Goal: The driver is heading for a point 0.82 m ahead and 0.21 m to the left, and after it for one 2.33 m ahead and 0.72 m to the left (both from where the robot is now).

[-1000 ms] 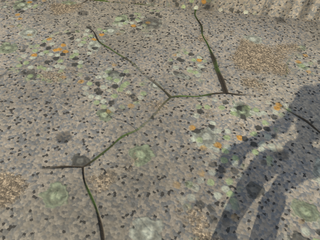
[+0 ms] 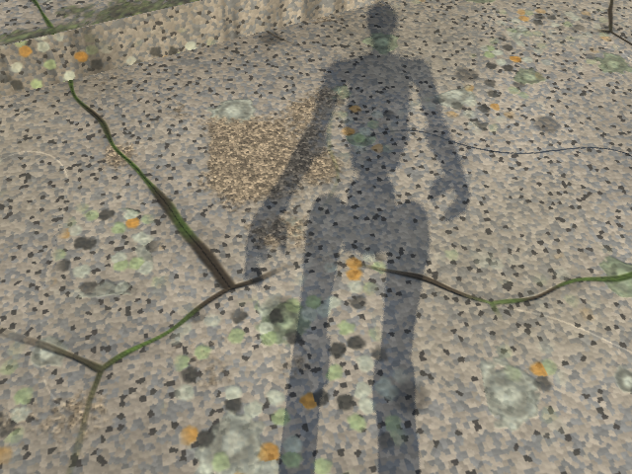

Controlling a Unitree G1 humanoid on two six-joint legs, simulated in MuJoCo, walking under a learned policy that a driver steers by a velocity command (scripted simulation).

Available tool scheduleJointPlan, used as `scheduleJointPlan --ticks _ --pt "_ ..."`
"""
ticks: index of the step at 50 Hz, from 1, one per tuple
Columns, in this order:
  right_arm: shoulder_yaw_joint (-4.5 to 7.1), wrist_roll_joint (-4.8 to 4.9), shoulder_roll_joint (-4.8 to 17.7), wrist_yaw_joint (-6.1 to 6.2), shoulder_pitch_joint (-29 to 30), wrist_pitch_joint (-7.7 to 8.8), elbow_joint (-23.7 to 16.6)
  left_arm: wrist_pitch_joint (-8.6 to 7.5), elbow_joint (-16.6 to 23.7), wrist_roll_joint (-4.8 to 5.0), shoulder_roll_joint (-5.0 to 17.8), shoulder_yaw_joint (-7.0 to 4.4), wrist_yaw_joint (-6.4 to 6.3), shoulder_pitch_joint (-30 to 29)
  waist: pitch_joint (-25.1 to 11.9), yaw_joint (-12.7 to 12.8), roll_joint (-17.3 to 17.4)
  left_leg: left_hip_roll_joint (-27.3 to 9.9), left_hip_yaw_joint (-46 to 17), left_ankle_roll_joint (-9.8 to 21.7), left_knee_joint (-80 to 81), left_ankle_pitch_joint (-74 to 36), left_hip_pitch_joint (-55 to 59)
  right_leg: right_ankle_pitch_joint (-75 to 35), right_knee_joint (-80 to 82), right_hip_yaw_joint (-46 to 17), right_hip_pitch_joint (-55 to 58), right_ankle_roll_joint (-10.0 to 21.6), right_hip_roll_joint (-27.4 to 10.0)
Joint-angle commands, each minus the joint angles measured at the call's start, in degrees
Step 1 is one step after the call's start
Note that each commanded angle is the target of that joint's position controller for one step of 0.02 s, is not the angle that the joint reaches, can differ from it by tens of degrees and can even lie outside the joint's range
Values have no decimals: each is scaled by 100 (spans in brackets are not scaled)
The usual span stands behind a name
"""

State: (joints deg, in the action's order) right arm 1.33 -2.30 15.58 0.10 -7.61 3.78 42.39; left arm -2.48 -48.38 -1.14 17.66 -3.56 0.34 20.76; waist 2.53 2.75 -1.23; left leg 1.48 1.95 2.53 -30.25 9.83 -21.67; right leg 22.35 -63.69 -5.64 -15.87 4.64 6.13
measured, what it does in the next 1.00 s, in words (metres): walks ahead, turning left: right foot, then left foot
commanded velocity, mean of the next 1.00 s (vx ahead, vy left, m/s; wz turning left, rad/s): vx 0.40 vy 0.00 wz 0.36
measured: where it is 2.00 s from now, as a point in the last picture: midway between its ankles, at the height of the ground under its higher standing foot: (323, 468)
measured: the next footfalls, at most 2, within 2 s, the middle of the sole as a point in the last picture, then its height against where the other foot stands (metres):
right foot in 0.38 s outside the picture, level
left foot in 0.86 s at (263, 437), level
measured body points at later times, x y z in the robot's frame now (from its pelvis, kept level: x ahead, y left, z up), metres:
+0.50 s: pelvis +0.26 -0.02 +0.01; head +0.28 -0.04 +0.46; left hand +0.38 +0.24 -0.09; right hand +0.30 -0.29 -0.14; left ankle +0.15 +0.09 -0.65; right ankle +0.31 -0.11 -0.73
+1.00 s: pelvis +0.43 +0.05 +0.00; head +0.48 +0.09 +0.44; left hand +0.40 +0.33 -0.14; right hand +0.68 -0.12 -0.12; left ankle +0.49 +0.13 -0.73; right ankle +0.44 -0.10 -0.64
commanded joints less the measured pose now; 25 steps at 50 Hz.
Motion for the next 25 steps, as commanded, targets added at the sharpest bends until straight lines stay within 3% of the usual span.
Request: scheduleJointPlan --ticks 1,3,6,10,14,16,17,18,19,20,21,22,23,25 --pt "145 41 473 -3 -759 93 56 16 345 -107 348 -33 113 54 -264 -272 644 -1502 -1934 691 1749 -172 1469 -401 -237 -110 -1490 -87 -605" --pt "154 121 516 -67 -1053 210 271 66 372 -145 249 4 150 -4 -318 -214 725 -1400 -1656 810 1749 -1186 1465 -388 -13 -56 -1454 -133 -555" --pt "176 211 583 -105 -1214 240 445 74 565 -215 165 83 194 -566 -189 -184 687 -1310 -1444 1017 1977 -1503 1524 -730 608 383 -1886 -311 -835" --pt "224 202 649 -84 -1559 145 660 3 898 -124 -80 272 231 -1662 39 -427 664 -993 -1135 930 2068 -1504 1210 -1477 2151 697 -1578 -559 -859" --pt "291 180 801 -85 -1893 85 810 -71 1021 -52 52 285 149 -2077 -56 -550 650 -1121 -1347 828 1683 -1941 1401 -1660 2862 749 -1043 -533 -674" --pt "324 165 867 -61 -1840 54 816 -126 1006 -42 164 244 89 -1905 -113 -405 668 -1196 -1559 733 1360 -1931 1462 -1414 3196 673 -589 -433 -617" --pt "342 181 908 -52 -1745 42 802 -167 895 -49 224 206 48 -1533 -217 -196 599 -1115 -1554 647 975 -2051 1362 -1400 3551 690 -13 -360 -538" --pt "324 209 811 -62 -1748 48 793 -239 685 -113 421 119 -20 -907 -560 50 316 -809 -1353 524 121 -2087 1101 -1387 3839 554 957 -222 -629" --pt "261 264 558 -78 -1586 81 577 -296 601 -244 849 -3 -107 -5 -1255 463 -301 -419 -1015 363 -1347 -1029 374 -509 4116 -631 2151 74 -1797" --pt "156 379 19 -45 -2019 57 361 -214 613 -281 1370 -132 -148 215 -1717 285 -1412 335 -352 200 -2849 1943 -1186 255 4707 -2687 3138 536 -3175" --pt "282 214 562 1 -2013 -55 471 -131 604 -143 1011 -101 -135 52 -1385 180 -873 53 -519 261 -3550 2045 -1636 845 4904 -3195 2600 733 -3188" --pt "323 159 589 -36 -1754 -103 507 -133 663 -97 516 22 -111 -334 -691 16 -379 -204 -647 280 -3673 1548 -1710 784 4995 -2435 2008 636 -2875" --pt "305 153 433 -89 -1574 -120 500 -174 659 -72 270 74 -87 -579 -316 -91 -319 -370 -614 223 -3544 1176 -1612 14 5158 -1678 1511 536 -2584" --pt "326 59 353 -171 -1491 -235 511 -261 581 -53 77 117 -104 -660 -125 -273 -549 -533 -523 94 -3387 875 -1363 -1084 5331 -688 1063 333 -2194"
